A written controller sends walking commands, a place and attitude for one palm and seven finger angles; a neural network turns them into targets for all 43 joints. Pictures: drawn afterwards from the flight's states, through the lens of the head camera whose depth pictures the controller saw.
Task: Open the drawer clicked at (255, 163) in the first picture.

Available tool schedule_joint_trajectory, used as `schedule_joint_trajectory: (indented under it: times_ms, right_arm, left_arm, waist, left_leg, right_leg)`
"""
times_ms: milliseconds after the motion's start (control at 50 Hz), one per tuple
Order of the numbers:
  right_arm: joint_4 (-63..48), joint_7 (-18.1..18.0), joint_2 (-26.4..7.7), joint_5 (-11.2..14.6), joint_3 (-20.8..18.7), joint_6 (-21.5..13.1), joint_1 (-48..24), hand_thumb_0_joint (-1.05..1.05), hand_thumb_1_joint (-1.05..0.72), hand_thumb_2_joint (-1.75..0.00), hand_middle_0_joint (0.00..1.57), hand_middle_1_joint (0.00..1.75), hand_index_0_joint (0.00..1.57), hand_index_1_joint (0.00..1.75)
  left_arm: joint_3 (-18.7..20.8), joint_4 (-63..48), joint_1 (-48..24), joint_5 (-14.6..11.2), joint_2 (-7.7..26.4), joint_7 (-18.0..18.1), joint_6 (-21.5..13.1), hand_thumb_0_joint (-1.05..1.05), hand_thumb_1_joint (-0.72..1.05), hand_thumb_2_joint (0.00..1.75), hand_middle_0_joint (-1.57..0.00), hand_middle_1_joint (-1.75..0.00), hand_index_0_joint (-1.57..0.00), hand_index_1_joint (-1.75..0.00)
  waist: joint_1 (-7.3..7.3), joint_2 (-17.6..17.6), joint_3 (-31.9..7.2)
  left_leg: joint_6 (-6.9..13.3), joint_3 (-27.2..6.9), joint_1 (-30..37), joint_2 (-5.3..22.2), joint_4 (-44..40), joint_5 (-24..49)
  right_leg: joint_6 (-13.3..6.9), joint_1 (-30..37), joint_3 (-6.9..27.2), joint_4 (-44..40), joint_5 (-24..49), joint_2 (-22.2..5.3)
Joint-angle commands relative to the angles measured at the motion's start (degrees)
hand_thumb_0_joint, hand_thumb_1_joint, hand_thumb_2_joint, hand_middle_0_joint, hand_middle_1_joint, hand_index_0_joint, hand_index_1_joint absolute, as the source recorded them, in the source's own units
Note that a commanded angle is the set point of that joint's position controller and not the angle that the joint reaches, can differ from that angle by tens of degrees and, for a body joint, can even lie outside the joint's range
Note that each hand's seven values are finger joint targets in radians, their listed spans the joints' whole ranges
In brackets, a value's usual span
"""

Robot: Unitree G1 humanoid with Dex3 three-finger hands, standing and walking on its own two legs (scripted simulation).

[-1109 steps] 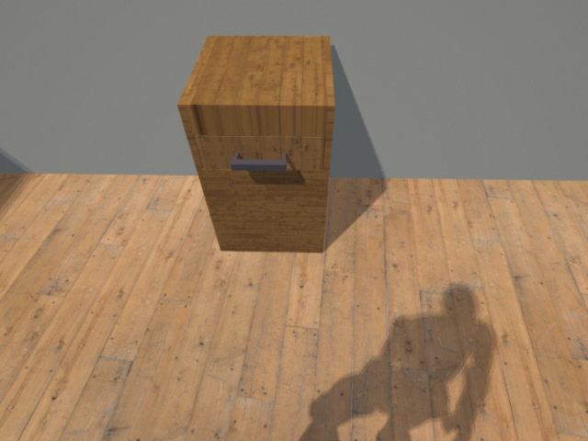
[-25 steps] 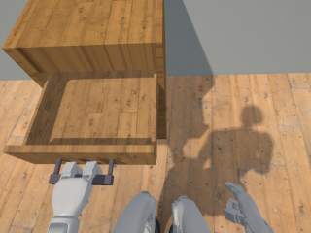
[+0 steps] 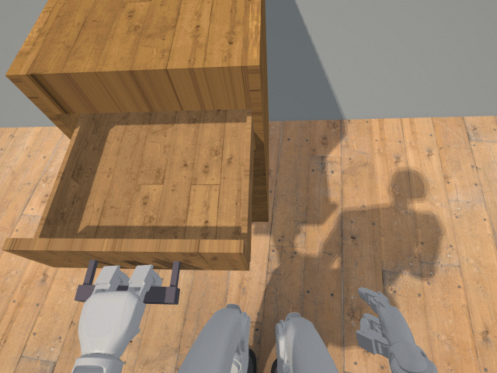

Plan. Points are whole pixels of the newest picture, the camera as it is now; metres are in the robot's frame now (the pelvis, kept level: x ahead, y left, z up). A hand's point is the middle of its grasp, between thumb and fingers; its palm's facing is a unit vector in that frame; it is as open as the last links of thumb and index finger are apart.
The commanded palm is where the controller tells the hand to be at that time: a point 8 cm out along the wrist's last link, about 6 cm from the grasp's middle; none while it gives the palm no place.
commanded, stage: open the thumb to release the handle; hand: left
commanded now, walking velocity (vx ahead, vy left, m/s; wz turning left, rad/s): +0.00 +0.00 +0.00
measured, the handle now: (131, 280) +0.26 +0.23 -0.06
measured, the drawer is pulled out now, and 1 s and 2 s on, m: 0.28 0.28 0.28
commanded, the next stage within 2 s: lift the hand off the handle in 0.56 s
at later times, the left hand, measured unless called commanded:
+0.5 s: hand (129, 322) +0.20 +0.22 -0.08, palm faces -0.13 -0.07 -0.99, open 11.1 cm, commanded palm +0.18 +0.23 -0.03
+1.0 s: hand (133, 311) +0.21 +0.22 -0.08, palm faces -0.07 -0.07 -1.00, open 13.8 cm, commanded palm +0.20 +0.23 -0.03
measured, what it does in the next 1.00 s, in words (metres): stands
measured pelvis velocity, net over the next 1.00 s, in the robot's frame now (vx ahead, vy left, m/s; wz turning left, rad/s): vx -0.03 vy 0.00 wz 0.01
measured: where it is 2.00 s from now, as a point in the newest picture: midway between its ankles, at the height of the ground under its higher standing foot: outside the picture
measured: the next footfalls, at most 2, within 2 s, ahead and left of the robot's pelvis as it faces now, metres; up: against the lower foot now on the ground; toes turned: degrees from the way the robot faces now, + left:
none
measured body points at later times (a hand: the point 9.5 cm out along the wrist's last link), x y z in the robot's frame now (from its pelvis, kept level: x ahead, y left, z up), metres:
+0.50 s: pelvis -0.02 -0.01 +0.00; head +0.11 -0.04 +0.43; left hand +0.20 +0.23 -0.02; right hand +0.18 -0.23 -0.15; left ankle +0.02 +0.08 -0.57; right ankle +0.00 -0.05 -0.57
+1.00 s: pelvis -0.03 +0.00 -0.01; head +0.09 -0.03 +0.42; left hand +0.21 +0.23 -0.03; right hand +0.16 -0.23 -0.15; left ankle +0.02 +0.08 -0.57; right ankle +0.00 -0.05 -0.57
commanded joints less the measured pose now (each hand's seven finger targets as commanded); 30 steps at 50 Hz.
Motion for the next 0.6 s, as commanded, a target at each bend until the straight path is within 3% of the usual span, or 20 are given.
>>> schedule_joint_trajectory:
  times_ms: [0, 20, 40, 60, 80, 140, 200, 220, 280, 340, 440, 500, 580]
  right_arm:
    - [-7.39, -0.11, -4.62, 0.02, -1.88, -2.35, -1.68, 0.00, -0.90, -0.90, 0.20, 0.30, 0.20, 0.30]
    - [-7.34, -0.11, -4.58, 0.02, -1.79, -2.46, -1.66, 0.00, -0.90, -0.90, 0.20, 0.30, 0.20, 0.30]
    - [-5.12, -0.60, -5.66, 0.03, -2.40, -1.87, -1.13, 0.00, -0.90, -0.90, 0.20, 0.30, 0.20, 0.30]
    - [-5.00, -1.13, -5.44, -0.42, -2.55, -2.08, -0.36, 0.00, -0.90, -0.90, 0.20, 0.30, 0.20, 0.30]
    - [-5.00, -1.27, -5.22, -0.28, -2.34, -2.32, -0.61, 0.00, -0.90, -0.90, 0.20, 0.30, 0.20, 0.30]
    - [-4.60, -1.27, -5.47, -0.27, -2.78, -2.23, -0.22, 0.00, -0.90, -0.90, 0.20, 0.30, 0.20, 0.30]
    - [-5.00, -1.37, -5.59, -0.11, -3.12, -2.08, 0.15, 0.00, -0.90, -0.90, 0.20, 0.30, 0.20, 0.30]
    - [-5.23, -1.43, -5.55, 0.05, -3.21, -1.98, 0.41, 0.00, -0.90, -0.90, 0.20, 0.30, 0.20, 0.30]
    - [-5.89, -1.88, -5.56, 0.45, -3.31, -1.72, 0.55, 0.00, -0.90, -0.90, 0.20, 0.30, 0.20, 0.30]
    - [-5.91, -2.40, -5.53, 0.72, -3.12, -1.77, 0.35, 0.00, -0.90, -0.90, 0.20, 0.30, 0.20, 0.30]
    - [-5.00, -3.05, -5.34, 0.68, -2.84, -2.17, 0.27, 0.00, -0.90, -0.90, 0.20, 0.30, 0.20, 0.30]
    - [-4.32, -2.98, -5.44, 0.65, -3.05, -2.45, 0.08, 0.00, -0.90, -0.90, 0.20, 0.30, 0.20, 0.30]
    - [-4.23, -2.79, -5.47, 0.88, -3.35, -2.48, 0.32, 0.00, -0.90, -0.90, 0.20, 0.30, 0.20, 0.30]
  left_arm:
    - [3.47, -6.94, 12.77, -1.32, 7.96, 2.62, -2.25, 0.00, 0.90, 0.90, -0.40, -1.35, -0.40, -1.35]
    - [2.67, -6.47, 13.71, -1.22, 7.01, 2.49, -2.34, 0.00, 0.90, 0.90, -0.40, -1.35, -0.40, -1.35]
    - [6.12, -6.61, -3.33, 0.27, 12.53, 4.13, -2.33, 0.00, 0.90, 0.90, -0.40, -1.35, -0.40, -1.35]
    - [6.43, -5.73, -2.72, 1.02, 11.11, 4.84, -2.54, 0.00, 0.83, 0.87, -0.40, -1.34, -0.40, -1.34]
    - [6.33, -3.69, -1.35, 1.22, 10.64, 5.05, -2.56, 0.00, 0.76, 0.84, -0.39, -1.34, -0.39, -1.34]
    - [7.21, -3.33, -2.29, 0.64, 11.25, 5.45, -2.24, 0.00, 0.55, 0.75, -0.38, -1.31, -0.38, -1.31]
    - [6.45, -4.64, -3.72, -0.65, 10.48, 5.27, -0.70, 0.00, 0.34, 0.66, -0.36, -1.29, -0.36, -1.29]
    - [6.52, -4.84, -2.00, -0.87, 10.49, 5.26, -0.23, 0.00, 0.27, 0.63, -0.35, -1.28, -0.35, -1.28]
    - [4.34, -5.83, -1.99, -1.71, 9.49, 4.50, 1.40, 0.00, 0.06, 0.54, -0.34, -1.26, -0.34, -1.26]
    - [2.56, -6.07, -2.64, -1.66, 8.97, 3.98, 1.92, 0.00, -0.15, 0.45, -0.32, -1.24, -0.32, -1.24]
    - [2.76, -3.04, -5.35, -1.03, 9.56, 4.17, 1.86, 0.00, -0.50, 0.30, -0.30, -1.20, -0.30, -1.20]
    - [4.22, -2.73, -8.87, -0.71, 11.20, 4.83, 1.57, 0.00, -0.50, 0.30, -0.30, -1.20, -0.30, -1.20]
    - [4.47, -1.67, -9.25, -0.85, 11.06, 5.33, 1.66, 0.00, -0.50, 0.30, -0.30, -1.20, -0.30, -1.20]
  waist:
    - [2.21, -3.38, -19.18]
    - [2.20, -3.75, -19.73]
    - [-1.13, -4.54, -17.32]
    - [-0.26, -3.93, -19.11]
    - [-0.11, -3.53, -18.26]
    - [0.65, -2.59, -20.09]
    - [0.24, -2.92, -21.74]
    - [0.87, -3.22, -22.75]
    - [-0.18, -5.75, -21.49]
    - [-0.78, -4.98, -21.08]
    - [-1.39, -5.59, -17.34]
    - [-1.14, -2.68, -16.78]
    - [-0.85, -2.75, -17.53]
  left_leg:
    - [-1.86, -8.55, 14.22, 0.68, -7.24, 18.62]
    - [-1.94, -8.33, 14.55, 0.65, -7.06, 18.45]
    - [-1.58, -8.39, 11.99, 1.30, -4.18, 16.82]
    - [-1.66, -8.08, 10.75, 1.14, -3.43, 15.81]
    - [-1.77, -8.14, 11.02, 1.03, -3.52, 15.76]
    - [-1.72, -7.96, 11.90, 0.95, -3.76, 15.81]
    - [-1.43, -8.18, 12.39, 0.95, -4.33, 16.02]
    - [-1.49, -8.06, 12.47, 0.81, -4.72, 16.19]
    - [-1.48, -8.20, 11.02, 0.87, -5.23, 14.65]
    - [-1.33, -8.27, 10.89, 1.06, -5.49, 13.75]
    - [-1.37, -8.05, 7.22, 1.21, -4.38, 10.47]
    - [-1.28, -7.77, 6.93, 1.41, -4.18, 9.40]
    - [-1.44, -7.60, 7.39, 1.27, -4.23, 8.96]
  right_leg:
    - [2.65, 18.52, 11.41, -11.75, 31.24, -4.24]
    - [2.96, 18.34, 11.29, -11.69, 31.41, -4.47]
    - [3.30, 13.47, 12.47, -10.97, 29.76, -4.46]
    - [3.53, 14.74, 12.35, -10.61, 28.14, -4.64]
    - [3.32, 13.89, 12.08, -10.67, 27.48, -4.53]
    - [3.18, 13.93, 11.99, -10.83, 25.99, -4.48]
    - [3.47, 15.73, 11.61, -11.76, 26.30, -4.76]
    - [3.56, 17.09, 11.70, -11.89, 26.35, -4.77]
    - [3.99, 20.11, 13.41, -14.09, 27.34, -5.37]
    - [3.98, 19.58, 13.28, -14.55, 25.05, -5.53]
    - [4.38, 18.59, 14.80, -15.98, 20.12, -6.05]
    - [4.27, 16.93, 14.50, -16.29, 15.58, -5.90]
    - [4.94, 16.92, 15.19, -16.83, 14.52, -5.84]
